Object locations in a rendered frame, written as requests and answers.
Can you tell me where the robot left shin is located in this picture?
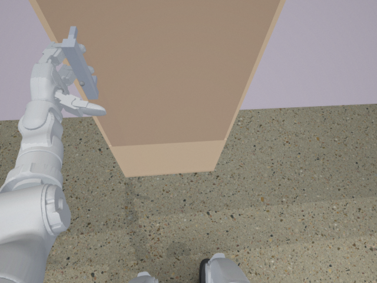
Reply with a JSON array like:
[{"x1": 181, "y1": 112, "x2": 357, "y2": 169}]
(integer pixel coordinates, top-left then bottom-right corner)
[{"x1": 137, "y1": 271, "x2": 150, "y2": 277}]

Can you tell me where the robot shin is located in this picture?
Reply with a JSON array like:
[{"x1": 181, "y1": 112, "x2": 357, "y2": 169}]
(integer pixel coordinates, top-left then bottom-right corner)
[
  {"x1": 210, "y1": 253, "x2": 225, "y2": 261},
  {"x1": 137, "y1": 271, "x2": 150, "y2": 277}
]

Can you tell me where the left robot upper arm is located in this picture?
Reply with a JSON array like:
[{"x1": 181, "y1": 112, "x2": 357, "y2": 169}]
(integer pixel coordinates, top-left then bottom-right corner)
[{"x1": 0, "y1": 183, "x2": 71, "y2": 283}]

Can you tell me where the cupboard door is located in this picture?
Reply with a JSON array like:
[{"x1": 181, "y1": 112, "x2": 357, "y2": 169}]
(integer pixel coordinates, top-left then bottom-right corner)
[{"x1": 36, "y1": 0, "x2": 280, "y2": 147}]

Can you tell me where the left robot hand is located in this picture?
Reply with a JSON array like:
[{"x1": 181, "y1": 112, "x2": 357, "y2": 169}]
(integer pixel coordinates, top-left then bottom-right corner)
[{"x1": 30, "y1": 41, "x2": 106, "y2": 117}]

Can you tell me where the handle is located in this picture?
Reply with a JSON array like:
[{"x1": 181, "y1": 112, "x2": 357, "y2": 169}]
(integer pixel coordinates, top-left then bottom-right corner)
[{"x1": 61, "y1": 26, "x2": 99, "y2": 100}]

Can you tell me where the robot right shin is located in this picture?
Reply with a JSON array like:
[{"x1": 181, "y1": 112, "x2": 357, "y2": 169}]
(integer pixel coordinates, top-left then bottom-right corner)
[{"x1": 210, "y1": 253, "x2": 225, "y2": 261}]

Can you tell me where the robot left forearm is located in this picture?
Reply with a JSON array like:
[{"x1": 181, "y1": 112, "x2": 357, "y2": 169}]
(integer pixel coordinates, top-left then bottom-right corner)
[{"x1": 0, "y1": 100, "x2": 64, "y2": 193}]

